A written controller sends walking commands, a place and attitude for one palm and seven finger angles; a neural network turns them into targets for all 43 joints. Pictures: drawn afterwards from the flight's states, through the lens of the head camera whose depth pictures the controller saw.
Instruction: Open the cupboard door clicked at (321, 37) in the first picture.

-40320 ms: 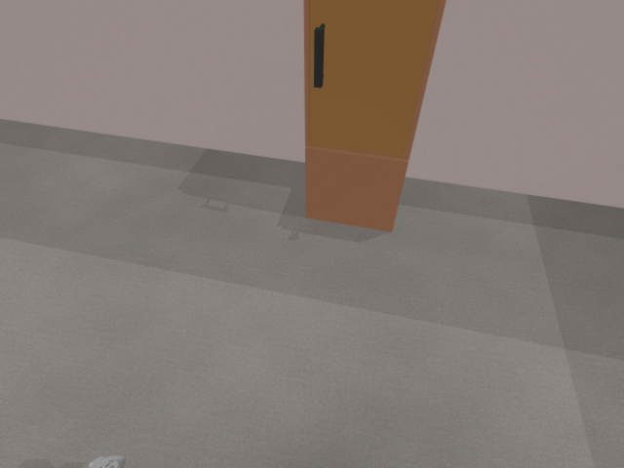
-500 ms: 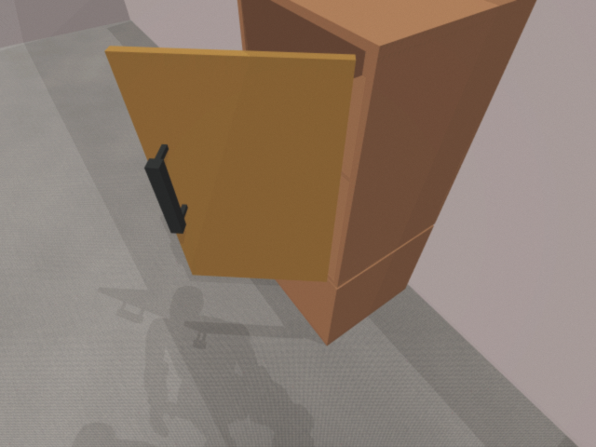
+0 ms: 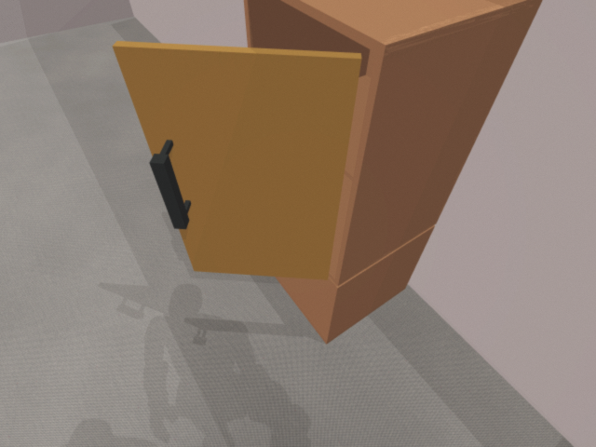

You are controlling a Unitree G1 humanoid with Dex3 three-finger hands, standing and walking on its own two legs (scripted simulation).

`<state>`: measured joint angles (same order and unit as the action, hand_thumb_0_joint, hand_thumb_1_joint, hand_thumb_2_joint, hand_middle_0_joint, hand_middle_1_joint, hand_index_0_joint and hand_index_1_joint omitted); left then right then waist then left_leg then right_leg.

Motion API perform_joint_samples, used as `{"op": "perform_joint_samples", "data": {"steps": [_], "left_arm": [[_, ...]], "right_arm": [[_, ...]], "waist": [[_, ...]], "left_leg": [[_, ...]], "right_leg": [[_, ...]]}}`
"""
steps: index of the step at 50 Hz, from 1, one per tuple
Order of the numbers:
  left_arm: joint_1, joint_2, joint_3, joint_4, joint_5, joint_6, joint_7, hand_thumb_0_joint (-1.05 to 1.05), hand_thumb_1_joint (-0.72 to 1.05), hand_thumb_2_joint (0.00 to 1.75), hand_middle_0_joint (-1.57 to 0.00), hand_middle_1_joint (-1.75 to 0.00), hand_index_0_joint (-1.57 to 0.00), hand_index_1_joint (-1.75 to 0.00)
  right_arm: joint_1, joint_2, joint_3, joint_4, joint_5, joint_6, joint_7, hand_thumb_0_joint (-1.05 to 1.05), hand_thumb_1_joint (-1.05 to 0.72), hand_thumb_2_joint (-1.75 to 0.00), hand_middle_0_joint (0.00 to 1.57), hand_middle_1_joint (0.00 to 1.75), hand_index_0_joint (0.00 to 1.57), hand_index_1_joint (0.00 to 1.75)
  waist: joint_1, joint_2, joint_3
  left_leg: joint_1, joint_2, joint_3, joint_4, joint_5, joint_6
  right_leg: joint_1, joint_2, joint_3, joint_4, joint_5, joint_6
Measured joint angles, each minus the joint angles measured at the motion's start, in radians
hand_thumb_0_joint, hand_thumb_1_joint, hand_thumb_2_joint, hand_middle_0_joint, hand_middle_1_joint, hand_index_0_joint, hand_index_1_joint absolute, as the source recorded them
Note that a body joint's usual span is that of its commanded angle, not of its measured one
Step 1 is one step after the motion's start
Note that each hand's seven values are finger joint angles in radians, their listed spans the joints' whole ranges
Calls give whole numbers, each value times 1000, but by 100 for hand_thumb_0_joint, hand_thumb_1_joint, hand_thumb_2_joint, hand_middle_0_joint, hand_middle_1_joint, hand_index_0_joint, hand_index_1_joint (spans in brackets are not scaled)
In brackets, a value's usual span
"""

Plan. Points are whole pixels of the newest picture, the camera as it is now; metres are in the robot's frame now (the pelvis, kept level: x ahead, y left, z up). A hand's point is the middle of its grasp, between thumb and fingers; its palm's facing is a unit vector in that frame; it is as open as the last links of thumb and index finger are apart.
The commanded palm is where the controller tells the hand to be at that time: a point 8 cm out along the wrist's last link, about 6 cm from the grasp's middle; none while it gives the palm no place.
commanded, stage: shuffle to correct the standing spot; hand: left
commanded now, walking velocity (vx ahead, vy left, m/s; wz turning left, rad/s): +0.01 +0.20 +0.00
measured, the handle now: (175, 186) +0.55 +0.28 +0.00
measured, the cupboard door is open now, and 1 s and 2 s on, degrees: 51 51 51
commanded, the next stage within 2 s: come to a stop and stand still in 0.24 s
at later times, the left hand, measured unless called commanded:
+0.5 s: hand out of the picture +0.02 +0.24 -0.18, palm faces +0.08 -0.97 -0.21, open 7.4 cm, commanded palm none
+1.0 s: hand out of the picture +0.02 +0.20 -0.18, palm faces +0.05 -0.98 -0.20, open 7.3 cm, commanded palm none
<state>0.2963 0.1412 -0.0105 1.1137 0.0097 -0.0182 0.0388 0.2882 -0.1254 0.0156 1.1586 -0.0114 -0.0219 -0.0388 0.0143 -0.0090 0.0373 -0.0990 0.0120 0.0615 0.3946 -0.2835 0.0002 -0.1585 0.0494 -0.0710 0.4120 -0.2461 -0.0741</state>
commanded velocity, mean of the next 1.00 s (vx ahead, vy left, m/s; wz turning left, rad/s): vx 0.01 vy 0.03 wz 0.00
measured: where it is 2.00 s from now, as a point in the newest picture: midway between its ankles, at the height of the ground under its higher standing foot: outside the picture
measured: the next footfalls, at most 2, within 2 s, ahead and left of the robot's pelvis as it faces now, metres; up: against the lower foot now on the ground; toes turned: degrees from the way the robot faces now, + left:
right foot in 0.68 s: +0.04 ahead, -0.09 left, +0.00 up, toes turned +4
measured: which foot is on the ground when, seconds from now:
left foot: down 0.00-1.00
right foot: down 0.00-0.34, up 0.36-0.66, down 0.68-1.00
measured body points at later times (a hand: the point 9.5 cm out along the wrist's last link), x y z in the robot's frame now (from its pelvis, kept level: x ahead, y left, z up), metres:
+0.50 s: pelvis -0.01 +0.06 -0.01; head +0.02 +0.07 +0.44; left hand +0.01 +0.30 -0.17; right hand +0.00 -0.16 -0.16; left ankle -0.04 +0.12 -0.74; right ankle -0.04 -0.07 -0.70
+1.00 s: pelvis +0.01 +0.03 +0.00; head +0.02 +0.03 +0.45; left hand +0.02 +0.26 -0.16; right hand +0.00 -0.19 -0.16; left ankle -0.04 +0.12 -0.74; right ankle +0.00 -0.09 -0.74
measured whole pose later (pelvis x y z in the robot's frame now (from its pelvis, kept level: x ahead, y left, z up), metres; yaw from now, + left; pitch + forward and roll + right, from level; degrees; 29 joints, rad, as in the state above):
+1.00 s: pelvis +0.01 +0.03 +0.00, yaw +1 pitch -1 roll +0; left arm 0.24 0.17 0.01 1.09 0.01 0.00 0.04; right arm 0.28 -0.13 -0.01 1.15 -0.01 -0.03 -0.04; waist 0.00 -0.02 0.05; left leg -0.10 0.00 0.08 0.42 -0.29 0.02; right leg -0.18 -0.01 0.00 0.46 -0.26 0.00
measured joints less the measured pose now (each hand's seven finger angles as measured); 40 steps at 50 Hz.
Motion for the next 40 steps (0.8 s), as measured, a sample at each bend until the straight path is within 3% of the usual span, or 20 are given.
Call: {"op": "perform_joint_samples", "data": {"steps": [9, 14, 17, 19, 21, 24, 27, 31, 34, 37, 40], "left_arm": [[-6, -1, 25, -32, 6, 9, 8, 1, 91, 90, -20, -30, -20, -30], [-14, 14, 48, -55, 12, 19, 10, 1, 90, 90, -20, -30, -20, -30], [-15, 28, 61, -67, 14, 36, 8, 1, 90, 90, -20, -30, -20, -30], [-22, 34, 64, -73, 16, 54, 8, 1, 90, 90, -20, -30, -20, -30], [-35, 39, 65, -77, 19, 64, 7, 1, 90, 90, -20, -30, -20, -30], [-55, 42, 63, -83, 21, 58, 2, 1, 90, 90, -20, -30, -20, -29], [-79, 35, 55, -88, 18, 49, -3, 1, 91, 90, -20, -30, -19, -29], [-115, 21, 47, -91, 8, 41, -2, 1, 92, 90, -20, -30, -19, -29], [-128, 25, 42, -89, 3, 27, -2, 1, 93, 90, -20, -30, -20, -29], [-131, 19, 36, -71, 1, 14, 2, 0, 94, 90, -20, -30, -20, -29], [-118, 21, 31, -62, 2, 12, 3, 0, 94, 90, -20, -30, -20, -29]], "right_arm": [[15, -14, -19, -37, -2, 34, 8, 0, -91, -90, 20, 29, 20, 30], [13, -19, -35, -62, -4, 45, 16, 0, -91, -90, 19, 29, 20, 30], [12, -20, -40, -85, -8, 39, 19, 0, -91, -90, 19, 29, 20, 30], [16, -21, -40, -106, -12, 32, 17, 0, -91, -90, 19, 29, 20, 30], [19, -16, -36, -119, -14, 23, 11, 0, -91, -90, 19, 29, 20, 30], [25, -1, -24, -115, -18, 7, 5, 0, -91, -90, 19, 29, 20, 30], [31, 18, -12, -97, -20, -6, 0, 0, -91, -90, 20, 29, 20, 30], [32, 37, -5, -65, -19, -9, -5, 0, -92, -90, 20, 30, 21, 30], [34, 48, -6, -45, -12, -9, -5, 0, -91, -90, 20, 30, 21, 30], [20, 40, -13, -26, -6, -5, -2, 0, -91, -90, 20, 30, 21, 30], [12, 31, -19, -19, -5, -5, 0, 0, -91, -90, 20, 30, 21, 30]], "waist": [[9, 9, -5], [15, -13, -1], [19, -38, 0], [16, -42, 1], [7, -40, 5], [-4, -38, 8], [-11, -30, 10], [-20, -23, 20], [-22, -36, 23], [-27, -16, 30], [-32, -8, 23]], "left_leg": [[-61, -13, -9, 85, -31, 3], [-103, -17, 10, 125, -39, 1], [-103, -46, 29, 119, -34, 46], [-110, -59, 39, 122, -37, 67], [-108, -69, 44, 110, -32, 81], [-88, -79, 39, 68, -10, 88], [-61, -77, 28, 26, 10, 89], [-43, -69, 18, 13, 13, 80], [-45, -73, 24, 44, -8, 69], [-34, -53, 26, 60, -25, 59], [-25, -40, 28, 51, -23, 48]], "right_leg": [[-43, -21, -15, 61, -27, 9], [-76, -56, -20, 117, -52, 31], [-101, -85, -2, 159, -70, 48], [-138, -98, 11, 243, -150, 41], [-190, -99, 33, 390, -218, 35], [-228, -104, 49, 510, -218, 42], [-208, -107, 49, 457, -207, 54], [-142, -106, 53, 281, -167, 63], [-71, -111, 74, 103, -9, 62], [-47, -93, 79, 83, -15, 100], [-39, -80, 79, 75, -25, 99]]}}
